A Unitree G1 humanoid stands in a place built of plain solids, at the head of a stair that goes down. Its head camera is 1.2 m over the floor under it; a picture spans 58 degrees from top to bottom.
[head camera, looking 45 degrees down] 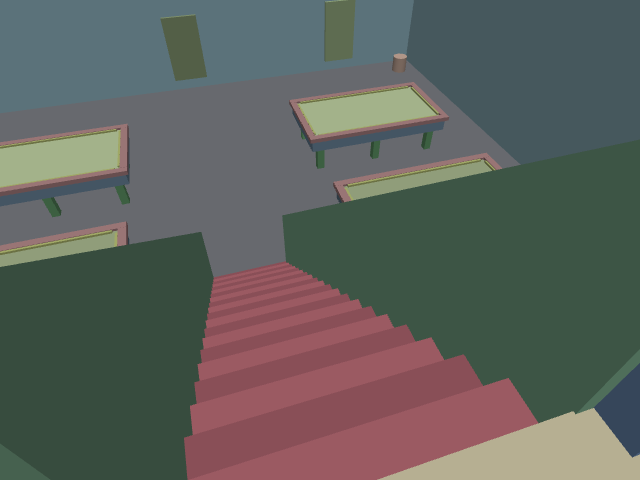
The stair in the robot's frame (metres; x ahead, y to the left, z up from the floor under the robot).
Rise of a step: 0.19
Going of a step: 0.21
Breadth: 1.12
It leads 17 degrees to the left of straight ahead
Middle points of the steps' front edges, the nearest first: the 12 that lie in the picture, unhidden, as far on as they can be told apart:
0.56 -0.11 -0.19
0.76 -0.05 -0.38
0.96 0.01 -0.57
1.16 0.07 -0.76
1.36 0.13 -0.95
1.56 0.20 -1.14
1.76 0.26 -1.33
1.96 0.32 -1.52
2.16 0.38 -1.71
2.36 0.44 -1.90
2.56 0.51 -2.09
2.76 0.57 -2.28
